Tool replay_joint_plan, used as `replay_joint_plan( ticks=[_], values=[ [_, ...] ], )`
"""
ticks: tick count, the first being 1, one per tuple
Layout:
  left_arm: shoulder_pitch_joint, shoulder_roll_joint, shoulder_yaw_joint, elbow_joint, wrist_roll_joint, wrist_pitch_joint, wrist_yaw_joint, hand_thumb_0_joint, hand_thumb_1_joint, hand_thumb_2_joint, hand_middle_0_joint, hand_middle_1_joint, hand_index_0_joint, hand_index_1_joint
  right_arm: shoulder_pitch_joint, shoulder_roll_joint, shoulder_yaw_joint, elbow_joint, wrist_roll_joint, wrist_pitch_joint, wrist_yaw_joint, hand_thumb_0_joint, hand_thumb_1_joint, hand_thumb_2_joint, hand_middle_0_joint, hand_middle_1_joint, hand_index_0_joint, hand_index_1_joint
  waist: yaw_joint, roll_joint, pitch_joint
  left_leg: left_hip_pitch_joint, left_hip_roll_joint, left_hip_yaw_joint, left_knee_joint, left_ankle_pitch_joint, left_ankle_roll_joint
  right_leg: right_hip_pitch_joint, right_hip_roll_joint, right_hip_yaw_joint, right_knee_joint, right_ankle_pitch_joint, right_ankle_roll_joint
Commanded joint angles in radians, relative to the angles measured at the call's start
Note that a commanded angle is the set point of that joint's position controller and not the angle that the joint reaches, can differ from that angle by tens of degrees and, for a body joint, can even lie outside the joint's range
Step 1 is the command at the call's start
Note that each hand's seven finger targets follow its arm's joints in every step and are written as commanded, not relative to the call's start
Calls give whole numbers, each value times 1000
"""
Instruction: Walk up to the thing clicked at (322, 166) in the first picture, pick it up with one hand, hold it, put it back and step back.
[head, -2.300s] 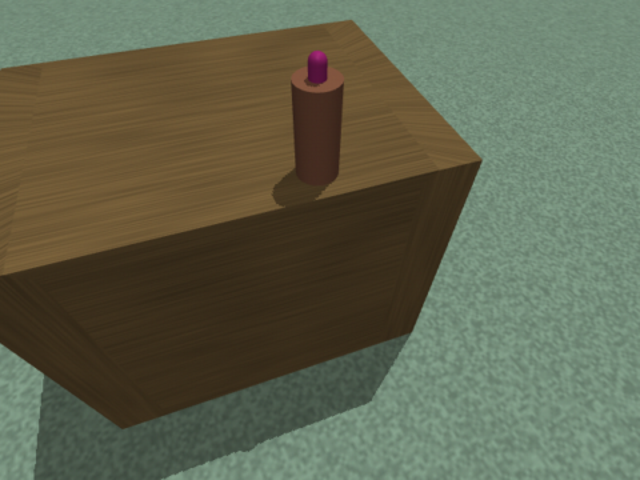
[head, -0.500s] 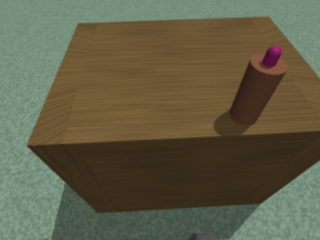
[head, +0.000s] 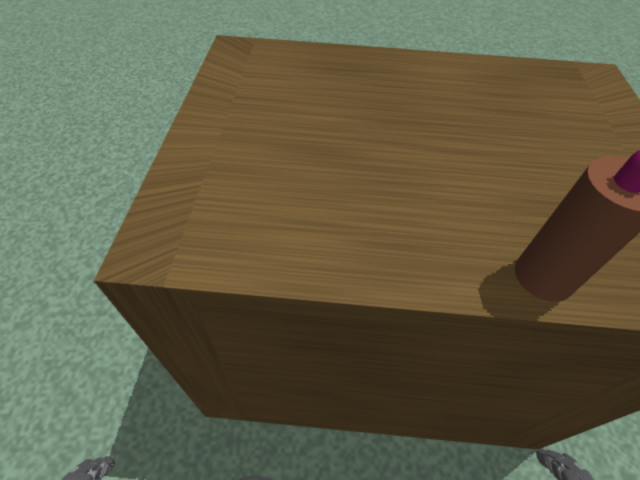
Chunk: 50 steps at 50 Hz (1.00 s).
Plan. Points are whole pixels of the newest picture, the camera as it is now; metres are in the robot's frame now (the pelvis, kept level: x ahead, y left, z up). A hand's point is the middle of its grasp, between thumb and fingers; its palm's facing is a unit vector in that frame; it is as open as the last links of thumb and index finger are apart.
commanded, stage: walk up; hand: right
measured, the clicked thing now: (589, 226) +0.40 -0.29 +0.11
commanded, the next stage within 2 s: stand in 1.20 s
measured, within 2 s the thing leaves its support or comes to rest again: neither
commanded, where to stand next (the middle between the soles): +0.02 -0.02 m, yaw -2 degrees
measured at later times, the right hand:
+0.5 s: hand out of the picture +0.08 -0.26 -0.13, palm faces -0.06 +0.94 -0.35, open 7.4 cm
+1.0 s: hand out of the picture +0.08 -0.26 -0.13, palm faces -0.08 +0.94 -0.34, open 7.4 cm
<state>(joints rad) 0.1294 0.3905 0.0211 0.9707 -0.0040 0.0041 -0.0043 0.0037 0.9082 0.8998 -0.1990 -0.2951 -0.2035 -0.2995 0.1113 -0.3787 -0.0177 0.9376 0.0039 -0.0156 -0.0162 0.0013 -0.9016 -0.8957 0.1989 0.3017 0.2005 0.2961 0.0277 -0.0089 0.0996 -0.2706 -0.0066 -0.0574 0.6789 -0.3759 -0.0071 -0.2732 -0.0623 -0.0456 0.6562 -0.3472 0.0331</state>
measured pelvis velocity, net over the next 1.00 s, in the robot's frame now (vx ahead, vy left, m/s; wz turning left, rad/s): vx -0.02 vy -0.01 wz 0.04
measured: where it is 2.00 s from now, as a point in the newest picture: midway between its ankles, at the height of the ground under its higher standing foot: outside the picture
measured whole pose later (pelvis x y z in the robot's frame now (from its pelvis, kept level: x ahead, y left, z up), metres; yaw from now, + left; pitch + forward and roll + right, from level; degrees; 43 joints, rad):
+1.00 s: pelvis -0.02 -0.01 +0.02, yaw +3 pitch -2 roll +0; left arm 0.08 0.35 0.04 1.14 0.01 0.00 -0.02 0.00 0.91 0.90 -0.20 -0.30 -0.20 -0.30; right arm 0.10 -0.35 0.00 1.13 -0.01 -0.01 0.00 0.00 -0.90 -0.90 0.20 0.30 0.20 0.30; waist 0.02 0.01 0.06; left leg -0.17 0.00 -0.10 0.39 -0.19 -0.03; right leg -0.15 -0.06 -0.10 0.37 -0.18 0.02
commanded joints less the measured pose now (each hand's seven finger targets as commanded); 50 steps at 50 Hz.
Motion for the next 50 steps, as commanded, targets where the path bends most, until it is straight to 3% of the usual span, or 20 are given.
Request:
replay_joint_plan(
  ticks=[1,13,27,35,50],
  values=[
    [-42,206,38,-39,0,-25,9,0,900,900,-200,-300,-200,-300,-32,-224,-40,-27,4,-29,-5,0,-900,-900,200,300,200,300,-7,14,-160,45,118,-118,-160,433,82,117,-71,66,-117,329,-86],
    [-123,193,33,50,2,-28,0,0,900,900,-200,-300,-200,-300,-91,-197,-20,74,2,-22,8,0,-900,-900,200,300,200,300,-12,-1,-129,70,98,-96,-317,300,40,179,-86,67,-305,201,-60],
    [-115,177,48,100,10,-28,-2,0,900,900,-200,-300,-200,-300,-84,-191,-22,126,-10,-17,11,0,-900,-900,200,300,200,300,-15,19,-116,47,100,-108,-374,212,30,194,-82,60,-374,108,-54],
    [-113,175,53,103,13,-23,-4,0,900,900,-200,-300,-200,-300,-63,-192,-20,135,-12,-19,9,0,-900,-900,200,300,200,300,-18,21,-110,5,102,-119,-387,179,32,203,-79,58,-367,108,-52],
    [-102,170,56,93,10,-22,-2,0,900,900,-200,-300,-200,-300,-55,-196,-23,125,-9,-19,4,0,-900,-900,200,300,200,300,-18,10,-155,49,99,-108,-349,337,30,230,-86,42,-337,227,-50]
  ],
)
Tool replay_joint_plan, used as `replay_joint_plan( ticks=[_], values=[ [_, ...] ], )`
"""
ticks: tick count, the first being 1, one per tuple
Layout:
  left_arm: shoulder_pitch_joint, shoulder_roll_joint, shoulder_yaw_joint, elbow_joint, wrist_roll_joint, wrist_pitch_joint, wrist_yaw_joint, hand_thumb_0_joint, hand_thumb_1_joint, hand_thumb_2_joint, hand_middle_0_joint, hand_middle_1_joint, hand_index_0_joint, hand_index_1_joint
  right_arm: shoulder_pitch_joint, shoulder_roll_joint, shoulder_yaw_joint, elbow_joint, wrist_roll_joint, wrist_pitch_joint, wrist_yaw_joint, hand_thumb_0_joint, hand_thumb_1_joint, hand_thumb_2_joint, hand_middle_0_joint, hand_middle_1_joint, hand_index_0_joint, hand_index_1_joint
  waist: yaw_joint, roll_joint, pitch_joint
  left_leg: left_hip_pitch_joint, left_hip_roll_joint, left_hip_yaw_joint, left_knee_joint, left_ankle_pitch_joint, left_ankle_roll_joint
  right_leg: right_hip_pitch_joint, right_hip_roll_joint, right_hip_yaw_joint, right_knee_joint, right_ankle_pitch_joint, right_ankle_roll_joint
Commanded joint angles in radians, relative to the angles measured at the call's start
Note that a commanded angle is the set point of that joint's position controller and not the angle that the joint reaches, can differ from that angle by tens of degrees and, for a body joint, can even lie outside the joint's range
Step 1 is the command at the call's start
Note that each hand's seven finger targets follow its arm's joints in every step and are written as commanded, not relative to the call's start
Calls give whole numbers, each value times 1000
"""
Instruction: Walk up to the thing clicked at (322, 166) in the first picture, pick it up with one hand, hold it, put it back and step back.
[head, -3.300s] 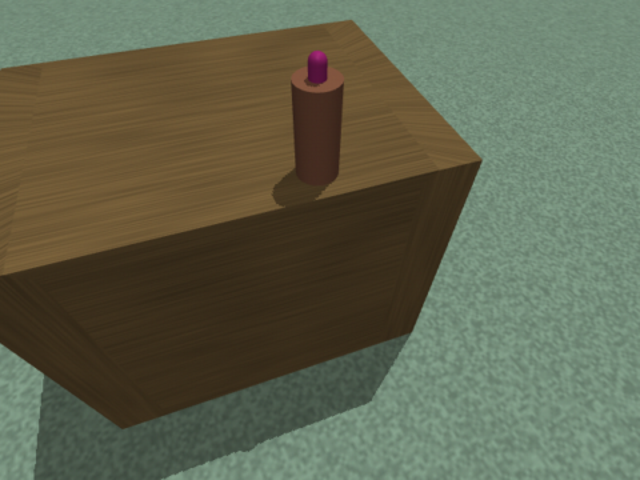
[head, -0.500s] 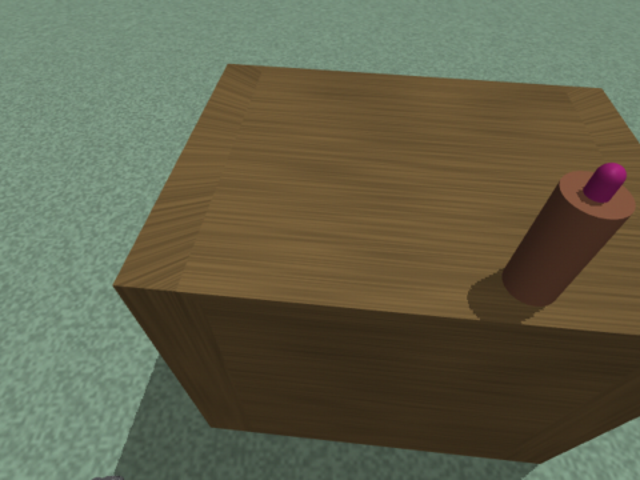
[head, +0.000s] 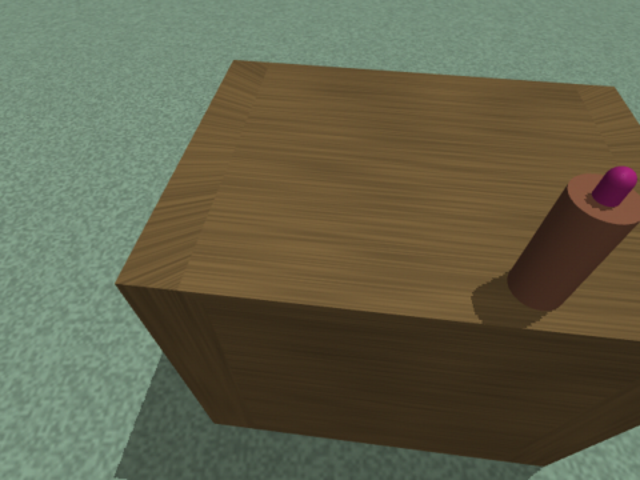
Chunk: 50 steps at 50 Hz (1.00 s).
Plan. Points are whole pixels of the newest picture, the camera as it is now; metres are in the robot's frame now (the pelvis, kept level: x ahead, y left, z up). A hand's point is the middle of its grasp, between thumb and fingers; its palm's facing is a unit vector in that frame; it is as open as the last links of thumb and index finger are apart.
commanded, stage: walk up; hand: right
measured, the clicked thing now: (573, 238) +0.40 -0.29 +0.08
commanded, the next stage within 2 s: stand in 0.20 s
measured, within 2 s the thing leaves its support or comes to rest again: neither
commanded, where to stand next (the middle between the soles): +0.04 -0.01 m, yaw -4 degrees
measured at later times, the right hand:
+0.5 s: hand out of the picture +0.09 -0.25 -0.16, palm faces -0.04 +0.94 -0.34, open 7.4 cm
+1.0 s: hand out of the picture +0.08 -0.26 -0.16, palm faces -0.04 +0.94 -0.34, open 7.4 cm
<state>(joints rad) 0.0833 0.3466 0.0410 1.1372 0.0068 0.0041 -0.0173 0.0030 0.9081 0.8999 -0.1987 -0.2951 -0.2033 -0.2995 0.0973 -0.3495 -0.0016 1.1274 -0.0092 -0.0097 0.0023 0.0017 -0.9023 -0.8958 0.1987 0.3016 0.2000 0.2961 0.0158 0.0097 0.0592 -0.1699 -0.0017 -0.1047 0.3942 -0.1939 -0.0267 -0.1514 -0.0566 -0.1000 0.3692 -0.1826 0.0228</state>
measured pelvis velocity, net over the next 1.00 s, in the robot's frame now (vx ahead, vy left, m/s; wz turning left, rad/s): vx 0.01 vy -0.01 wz -0.02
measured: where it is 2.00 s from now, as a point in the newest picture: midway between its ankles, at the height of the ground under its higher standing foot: outside the picture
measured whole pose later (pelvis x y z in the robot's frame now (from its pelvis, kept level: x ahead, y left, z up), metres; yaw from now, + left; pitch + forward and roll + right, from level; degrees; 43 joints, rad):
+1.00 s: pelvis +0.01 -0.01 +0.00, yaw -1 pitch -2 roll +0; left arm 0.10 0.35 0.01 1.14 0.01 0.00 -0.01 0.00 0.91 0.90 -0.20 -0.30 -0.20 -0.30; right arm 0.11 -0.36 0.01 1.12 -0.01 0.00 0.00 0.00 -0.90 -0.90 0.20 0.30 0.20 0.30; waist 0.02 0.01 0.05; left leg -0.12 0.01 -0.08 0.34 -0.19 -0.03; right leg -0.13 -0.05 -0.08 0.35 -0.19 0.02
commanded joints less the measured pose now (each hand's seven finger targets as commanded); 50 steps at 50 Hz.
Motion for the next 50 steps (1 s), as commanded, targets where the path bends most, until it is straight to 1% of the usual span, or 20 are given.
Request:
replay_joint_plan(
  ticks=[1,2,8,9,10,11,14,15,19,23,29,30,31,32,33,34,40,42,44,50],
  values=[
    [-56,216,39,-70,-1,-20,12,0,900,900,-200,-300,-200,-300,-39,-225,-41,-68,5,-24,-15,0,-900,-900,200,300,200,300,-8,-7,-106,-60,94,-64,-65,167,48,109,-91,89,-47,61,-41],
    [-49,216,38,-74,-3,-21,12,0,900,900,-200,-300,-200,-300,-41,-221,-38,-70,7,-24,-14,0,-900,-900,200,300,200,300,-3,-12,-108,-46,93,-58,-58,181,48,104,-94,95,-48,69,-39],
    [-59,215,39,-79,1,-20,14,0,900,900,-200,-300,-200,-300,-49,-221,-41,-77,4,-20,-13,0,-900,-900,200,300,200,300,-6,-17,-109,-42,90,-57,-52,192,49,105,-94,87,-47,79,-38],
    [-63,216,40,-82,1,-19,13,0,900,900,-200,-300,-200,-300,-46,-219,-39,-76,3,-20,-13,0,-900,-900,200,300,200,300,-7,-21,-108,-48,90,-54,-55,186,49,106,-94,89,-47,72,-38],
    [-36,210,25,-66,2,-19,15,0,900,900,-200,-300,-200,-300,-45,-209,-31,-73,-3,-19,-13,0,-900,-900,200,300,200,300,3,4,-109,-19,106,-56,-77,168,43,96,-97,102,-66,31,-39],
    [-42,213,26,-64,3,-20,16,0,900,900,-200,-300,-200,-300,-49,-211,-32,-76,-5,-19,-13,0,-900,-900,200,300,200,300,0,13,-94,-23,102,-56,-77,158,43,86,-94,105,-74,16,-39],
    [-42,216,21,-64,2,-26,18,0,900,900,-200,-300,-200,-300,-49,-221,-34,-78,-2,-19,-13,0,-900,-900,200,300,200,300,0,7,-104,-15,109,-54,-74,208,41,106,-98,105,-71,73,-40],
    [-42,216,18,-62,2,-27,16,0,900,900,-200,-300,-200,-300,-40,-220,-30,-75,-1,-19,-12,0,-900,-900,200,300,200,300,-5,1,-93,-24,105,-49,-83,195,40,103,-96,106,-77,73,-35],
    [-36,222,17,-57,1,-29,17,0,900,900,-200,-300,-200,-300,-43,-218,-28,-76,0,-19,-11,0,-900,-900,200,300,200,300,-2,-7,-90,-11,108,-50,-93,170,41,94,-95,107,-79,53,-36],
    [-32,220,13,-55,2,-28,17,0,900,900,-200,-300,-200,-300,-39,-223,-28,-76,0,-21,-11,0,-900,-900,200,300,200,300,0,4,-98,-10,112,-49,-103,188,38,110,-93,104,-71,69,-36],
    [-28,225,11,-52,2,-28,17,0,900,900,-200,-300,-200,-300,-28,-220,-24,-70,1,-16,-9,0,-900,-900,200,300,200,300,-6,-11,-76,-18,105,-43,-109,120,37,86,-90,109,-87,19,-35],
    [-24,223,10,-52,1,-28,17,0,900,900,-200,-300,-200,-300,-37,-223,-26,-70,1,-17,-10,0,-900,-900,200,300,200,300,1,-9,-82,-3,108,-44,-103,129,40,85,-92,112,-87,22,-37],
    [-28,227,11,-55,2,-28,17,0,900,900,-200,-300,-200,-300,-28,-225,-26,-71,-1,-17,-11,0,-900,-900,200,300,200,300,-5,-8,-96,-9,113,-45,-104,160,40,102,-95,111,-78,52,-39],
    [-18,224,11,-53,1,-28,17,0,900,900,-200,-300,-200,-300,-33,-227,-26,-70,0,-18,-11,0,-900,-900,200,300,200,300,2,-1,-102,0,112,-41,-97,180,40,103,-94,111,-77,77,-39],
    [-18,223,10,-52,-1,-28,17,0,900,900,-200,-300,-200,-300,-24,-226,-25,-70,0,-20,-12,0,-900,-900,200,300,200,300,-3,1,-109,-3,115,-42,-98,206,40,122,-96,111,-66,109,-38],
    [-17,224,11,-54,0,-28,19,0,900,900,-200,-300,-200,-300,-28,-222,-25,-72,0,-20,-12,0,-900,-900,200,300,200,300,2,-2,-119,6,113,-38,-92,222,38,124,-97,108,-63,123,-39],
    [-17,225,8,-52,-1,-27,18,0,900,900,-200,-300,-200,-300,-15,-220,-20,-64,3,-18,-11,0,-900,-900,200,300,200,300,-5,-12,-84,9,112,-41,-105,177,34,87,-91,110,-79,67,-38],
    [-13,222,7,-53,0,-28,19,0,900,900,-200,-300,-200,-300,-19,-227,-20,-66,2,-19,-12,0,-900,-900,200,300,200,300,-1,-1,-93,4,115,-39,-101,195,37,105,-92,110,-74,101,-35],
    [-16,223,8,-55,2,-26,20,0,900,900,-200,-300,-200,-300,-15,-227,-20,-67,2,-18,-13,0,-900,-900,200,300,200,300,-6,-3,-94,11,114,-35,-102,191,35,94,-91,111,-76,97,-36],
    [-3,219,7,-49,-1,-25,17,0,900,900,-200,-300,-200,-300,-15,-229,-19,-69,1,-20,-14,0,-900,-900,200,300,200,300,3,4,-86,5,117,-36,-106,190,37,102,-89,110,-69,88,-36]
  ],
)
